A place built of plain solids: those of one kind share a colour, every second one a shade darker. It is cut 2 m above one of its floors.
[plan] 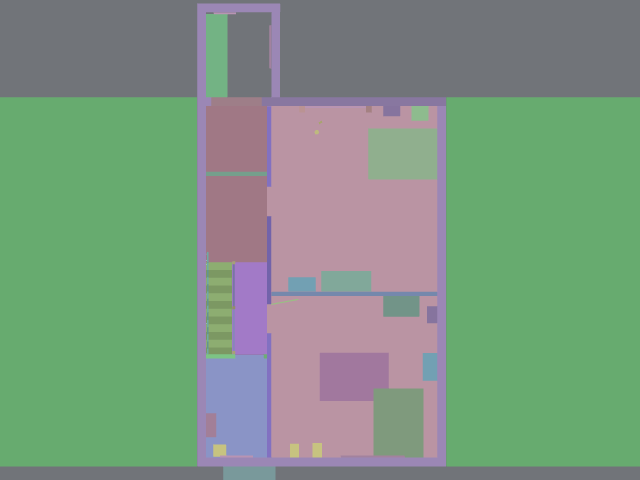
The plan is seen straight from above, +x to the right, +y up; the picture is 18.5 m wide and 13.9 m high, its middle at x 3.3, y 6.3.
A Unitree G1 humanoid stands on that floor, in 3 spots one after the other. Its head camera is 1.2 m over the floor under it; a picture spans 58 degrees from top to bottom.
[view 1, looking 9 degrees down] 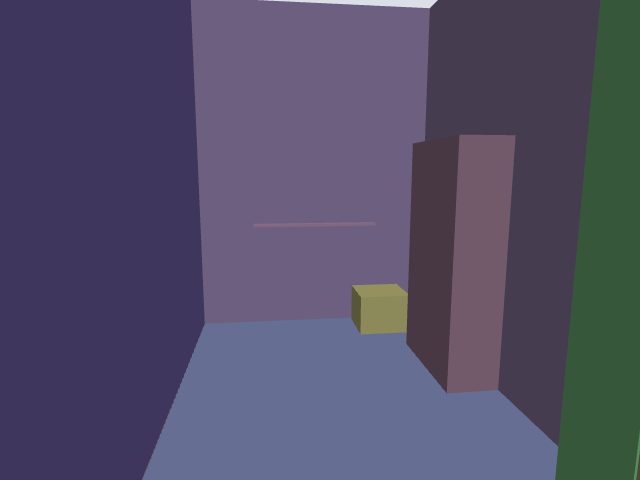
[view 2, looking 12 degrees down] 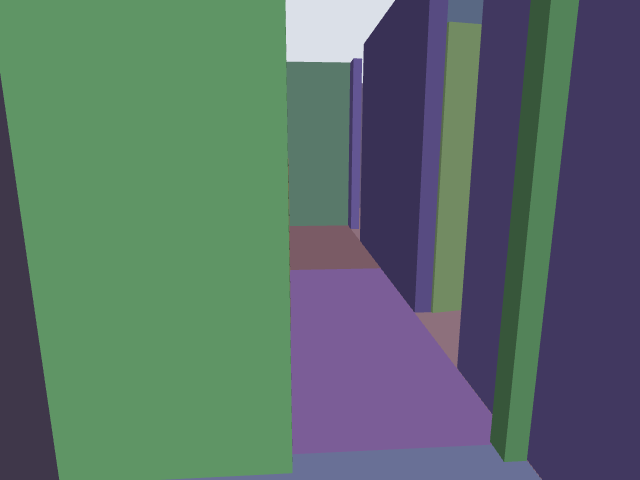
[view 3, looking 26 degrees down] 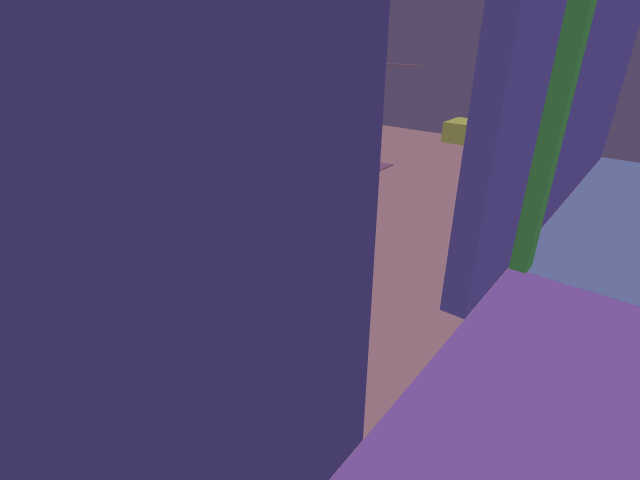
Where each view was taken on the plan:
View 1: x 1.26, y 3.39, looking -97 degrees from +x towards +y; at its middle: wall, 3.46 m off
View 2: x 0.85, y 1.45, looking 86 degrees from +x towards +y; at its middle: upper_floor_back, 5.76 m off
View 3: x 1.26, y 5.29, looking -51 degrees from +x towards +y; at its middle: landing_wall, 0.90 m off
